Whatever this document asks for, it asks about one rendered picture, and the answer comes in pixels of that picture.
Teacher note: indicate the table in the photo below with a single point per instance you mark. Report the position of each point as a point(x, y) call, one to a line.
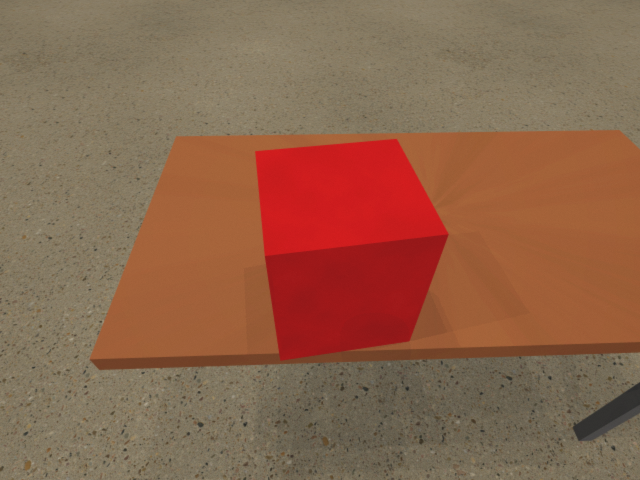
point(542, 256)

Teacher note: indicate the carton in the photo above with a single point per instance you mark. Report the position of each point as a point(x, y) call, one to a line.
point(351, 243)

